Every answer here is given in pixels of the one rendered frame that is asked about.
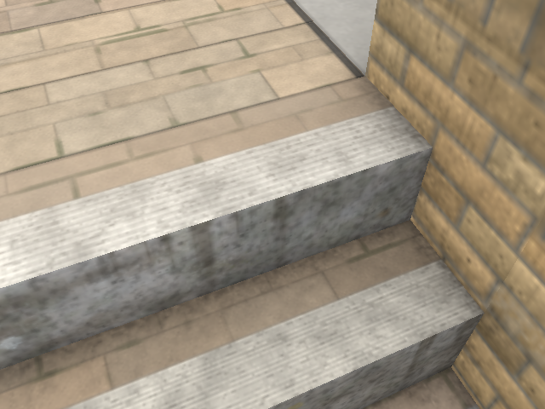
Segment stairs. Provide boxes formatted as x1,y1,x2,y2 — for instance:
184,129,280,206
0,148,484,409

